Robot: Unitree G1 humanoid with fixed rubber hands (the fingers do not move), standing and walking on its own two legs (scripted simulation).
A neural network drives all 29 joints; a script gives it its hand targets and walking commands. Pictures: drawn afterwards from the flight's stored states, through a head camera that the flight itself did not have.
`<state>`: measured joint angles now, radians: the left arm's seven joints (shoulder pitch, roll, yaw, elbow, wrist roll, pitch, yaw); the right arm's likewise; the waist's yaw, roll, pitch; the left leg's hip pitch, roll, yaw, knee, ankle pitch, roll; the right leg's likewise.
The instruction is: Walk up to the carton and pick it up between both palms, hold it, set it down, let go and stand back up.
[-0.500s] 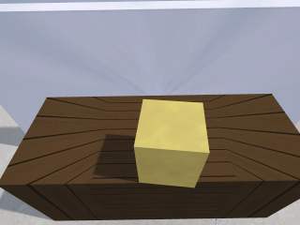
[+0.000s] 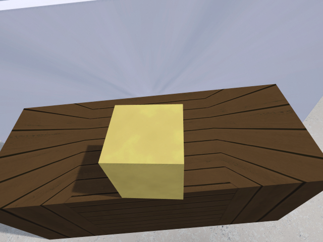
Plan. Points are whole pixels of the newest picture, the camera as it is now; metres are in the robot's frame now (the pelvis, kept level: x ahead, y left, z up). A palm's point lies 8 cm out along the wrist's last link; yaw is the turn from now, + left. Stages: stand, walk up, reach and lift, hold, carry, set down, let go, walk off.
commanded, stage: walk up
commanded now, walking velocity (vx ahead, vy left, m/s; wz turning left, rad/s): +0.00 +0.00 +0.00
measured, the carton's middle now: (150, 154) +0.41 +0.05 -0.07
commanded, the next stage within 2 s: stand in 1.62 s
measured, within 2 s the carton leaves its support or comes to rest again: neither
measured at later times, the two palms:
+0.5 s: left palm out of the picture -0.01 +0.16 -0.14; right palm out of the picture +0.02 -0.24 -0.12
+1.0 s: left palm out of the picture -0.06 +0.25 -0.13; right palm out of the picture +0.04 -0.22 -0.13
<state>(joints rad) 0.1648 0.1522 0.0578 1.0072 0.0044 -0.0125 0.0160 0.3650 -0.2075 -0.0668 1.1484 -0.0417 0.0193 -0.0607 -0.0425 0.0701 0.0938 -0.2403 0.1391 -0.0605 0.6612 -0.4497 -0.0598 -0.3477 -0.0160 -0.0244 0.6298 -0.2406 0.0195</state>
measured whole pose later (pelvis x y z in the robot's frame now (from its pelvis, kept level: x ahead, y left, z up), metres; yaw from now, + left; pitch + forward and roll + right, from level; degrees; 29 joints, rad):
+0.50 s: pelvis +0.02 -0.04 +0.02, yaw +1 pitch -2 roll +0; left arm 0.30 0.12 0.00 1.14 0.01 0.01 0.03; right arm 0.27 -0.10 0.00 1.17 -0.02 0.00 -0.05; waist 0.04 -0.04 0.01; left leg -0.09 -0.04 0.05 0.40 -0.28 0.04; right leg -0.21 0.02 -0.06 0.43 -0.19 -0.05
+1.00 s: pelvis -0.01 +0.02 +0.01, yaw +1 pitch +1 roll -1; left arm 0.31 0.14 0.04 1.15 0.03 0.03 0.06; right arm 0.19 -0.19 -0.05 1.05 0.00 0.02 -0.04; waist 0.02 0.02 0.05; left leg -0.31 0.05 -0.02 0.64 -0.35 -0.04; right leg -0.34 -0.04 -0.02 0.51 -0.18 0.02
